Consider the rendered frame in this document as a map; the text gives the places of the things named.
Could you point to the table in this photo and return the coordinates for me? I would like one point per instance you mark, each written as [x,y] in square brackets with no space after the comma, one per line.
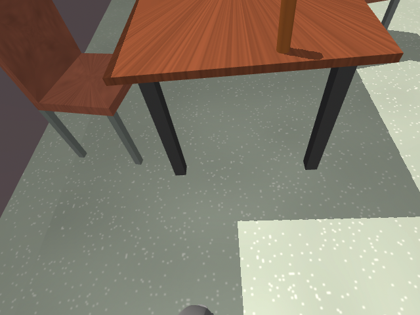
[169,40]

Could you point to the can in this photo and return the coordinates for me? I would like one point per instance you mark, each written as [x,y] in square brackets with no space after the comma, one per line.
[285,28]

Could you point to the chair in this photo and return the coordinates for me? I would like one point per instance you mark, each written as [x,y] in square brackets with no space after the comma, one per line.
[38,52]
[389,12]

